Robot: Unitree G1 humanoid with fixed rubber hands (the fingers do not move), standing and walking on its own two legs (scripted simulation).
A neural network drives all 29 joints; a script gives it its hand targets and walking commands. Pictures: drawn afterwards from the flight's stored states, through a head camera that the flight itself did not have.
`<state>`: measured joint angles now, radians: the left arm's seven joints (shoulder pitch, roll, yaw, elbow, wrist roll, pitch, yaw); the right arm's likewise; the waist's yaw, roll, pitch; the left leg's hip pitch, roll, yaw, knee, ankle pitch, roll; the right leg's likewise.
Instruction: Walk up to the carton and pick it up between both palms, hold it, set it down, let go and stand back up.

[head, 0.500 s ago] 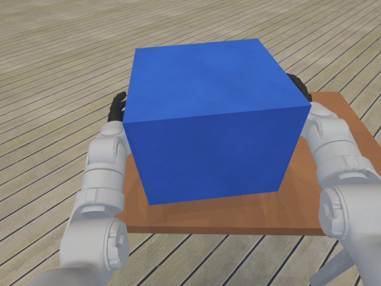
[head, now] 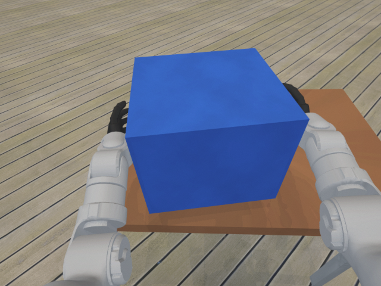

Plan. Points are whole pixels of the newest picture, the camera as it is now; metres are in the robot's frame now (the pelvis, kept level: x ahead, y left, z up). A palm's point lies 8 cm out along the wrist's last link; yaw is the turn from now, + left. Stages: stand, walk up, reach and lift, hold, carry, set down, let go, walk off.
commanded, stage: reach and lift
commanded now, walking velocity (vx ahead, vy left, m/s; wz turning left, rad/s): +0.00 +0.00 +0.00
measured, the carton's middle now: (204, 127) +0.44 +0.01 +0.12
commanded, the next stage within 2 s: hold in 1.32 s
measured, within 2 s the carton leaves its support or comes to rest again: neither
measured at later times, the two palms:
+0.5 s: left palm (105, 124) +0.38 +0.21 +0.18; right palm (301, 115) +0.39 -0.17 +0.19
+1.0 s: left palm (106, 121) +0.37 +0.20 +0.19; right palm (313, 126) +0.35 -0.18 +0.20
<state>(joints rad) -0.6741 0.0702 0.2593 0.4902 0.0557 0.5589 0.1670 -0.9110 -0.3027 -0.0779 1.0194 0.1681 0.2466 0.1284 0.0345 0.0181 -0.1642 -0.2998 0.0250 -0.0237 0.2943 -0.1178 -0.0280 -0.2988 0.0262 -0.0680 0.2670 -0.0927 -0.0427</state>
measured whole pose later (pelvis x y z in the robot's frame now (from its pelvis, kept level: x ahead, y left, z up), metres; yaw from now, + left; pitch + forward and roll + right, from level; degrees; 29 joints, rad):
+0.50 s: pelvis +0.00 +0.00 +0.00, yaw +1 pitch +2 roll +0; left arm -0.66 0.18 0.25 0.40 0.02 0.63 0.08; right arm -0.80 -0.23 -0.03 0.72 0.27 0.41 -0.06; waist -0.05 -0.01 -0.15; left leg -0.22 0.01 -0.05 0.31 -0.13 -0.02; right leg -0.21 0.02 -0.07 0.28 -0.12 -0.03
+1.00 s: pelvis -0.02 +0.03 +0.00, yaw -2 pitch +2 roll +0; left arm -0.70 0.15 0.22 0.39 0.04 0.70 0.12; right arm -0.78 -0.26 -0.07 0.71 0.27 0.45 -0.01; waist -0.06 -0.02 -0.17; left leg -0.23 -0.01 0.01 0.33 -0.13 0.02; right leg -0.23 0.00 0.01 0.28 -0.07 0.01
